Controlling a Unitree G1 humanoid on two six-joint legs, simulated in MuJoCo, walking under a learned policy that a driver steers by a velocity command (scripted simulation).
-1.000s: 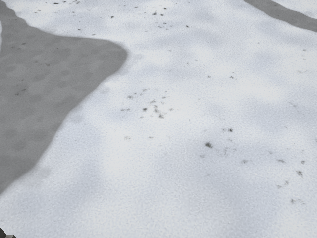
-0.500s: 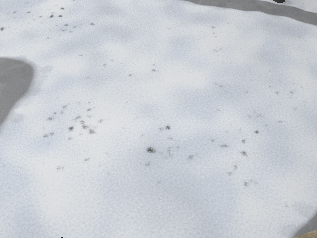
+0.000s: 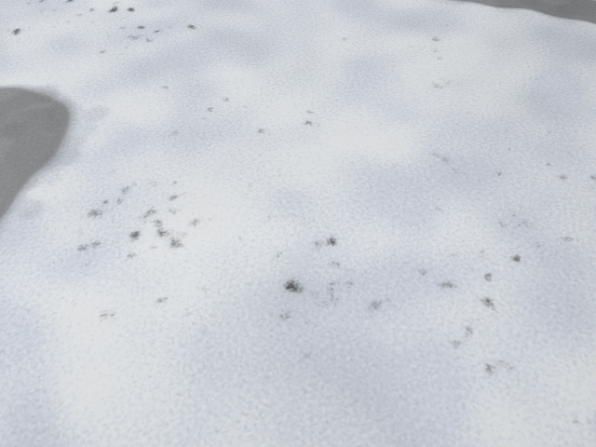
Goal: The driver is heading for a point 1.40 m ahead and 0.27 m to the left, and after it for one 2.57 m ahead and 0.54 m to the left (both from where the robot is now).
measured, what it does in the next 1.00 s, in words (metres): shifts its weight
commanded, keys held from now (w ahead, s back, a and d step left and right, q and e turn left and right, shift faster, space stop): no key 1.00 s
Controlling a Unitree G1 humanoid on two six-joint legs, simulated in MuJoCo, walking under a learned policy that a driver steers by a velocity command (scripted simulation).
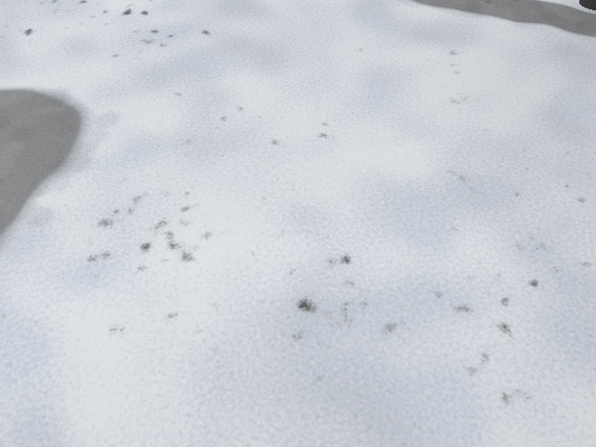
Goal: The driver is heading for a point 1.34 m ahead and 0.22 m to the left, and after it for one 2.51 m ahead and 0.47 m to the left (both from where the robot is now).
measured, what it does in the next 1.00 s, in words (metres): walks ahead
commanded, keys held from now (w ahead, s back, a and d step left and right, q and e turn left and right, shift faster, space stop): no key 0.60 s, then w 0.40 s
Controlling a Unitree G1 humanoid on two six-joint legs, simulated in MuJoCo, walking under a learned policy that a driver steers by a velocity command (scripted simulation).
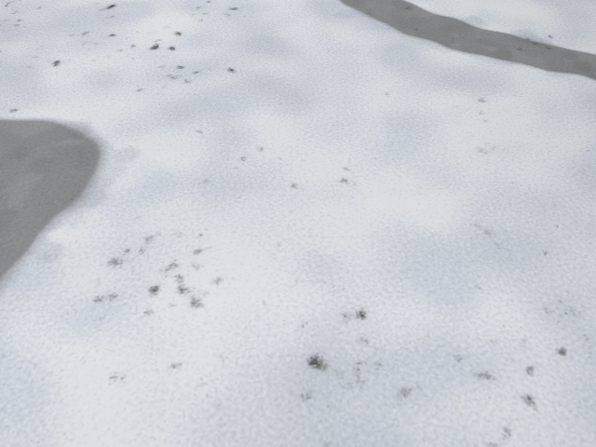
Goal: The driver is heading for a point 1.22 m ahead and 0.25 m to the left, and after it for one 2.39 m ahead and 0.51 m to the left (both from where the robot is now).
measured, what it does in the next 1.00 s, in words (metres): goes down: left foot 0.15 m lower, then right foot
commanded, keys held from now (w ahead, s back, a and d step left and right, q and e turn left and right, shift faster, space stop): w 0.70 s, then w+q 0.20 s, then q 0.10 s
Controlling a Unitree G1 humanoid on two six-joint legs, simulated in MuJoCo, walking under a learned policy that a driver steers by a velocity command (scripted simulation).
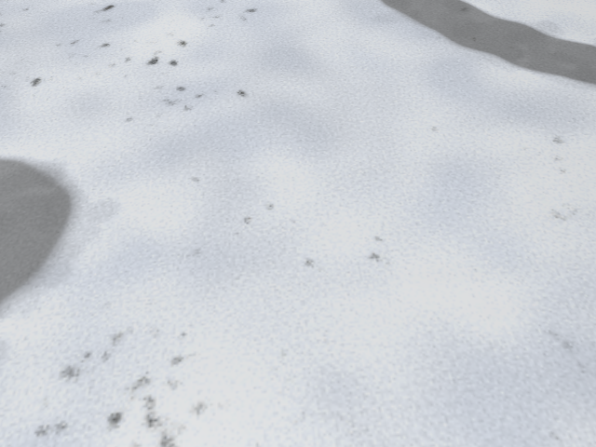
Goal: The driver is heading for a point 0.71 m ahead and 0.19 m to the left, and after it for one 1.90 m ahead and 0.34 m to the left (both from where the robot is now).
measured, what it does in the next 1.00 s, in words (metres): walks ahead, turning left: left foot, then right foot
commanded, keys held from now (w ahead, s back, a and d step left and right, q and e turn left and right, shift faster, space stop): q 0.60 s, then no key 0.40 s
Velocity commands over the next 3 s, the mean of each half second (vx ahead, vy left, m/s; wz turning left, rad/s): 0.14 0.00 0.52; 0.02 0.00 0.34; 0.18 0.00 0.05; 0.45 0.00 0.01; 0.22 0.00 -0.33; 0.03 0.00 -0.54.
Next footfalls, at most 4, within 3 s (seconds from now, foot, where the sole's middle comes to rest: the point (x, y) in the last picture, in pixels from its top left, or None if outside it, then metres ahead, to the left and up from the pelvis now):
0.24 left None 0.24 0.12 -0.78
0.70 right None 0.29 -0.08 -0.78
1.02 left None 0.13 0.13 -0.78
1.42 right None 0.32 -0.06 -0.78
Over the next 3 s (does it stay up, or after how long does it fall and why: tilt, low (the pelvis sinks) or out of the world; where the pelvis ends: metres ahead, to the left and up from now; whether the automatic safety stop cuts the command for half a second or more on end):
stays up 0.68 0.26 -0.01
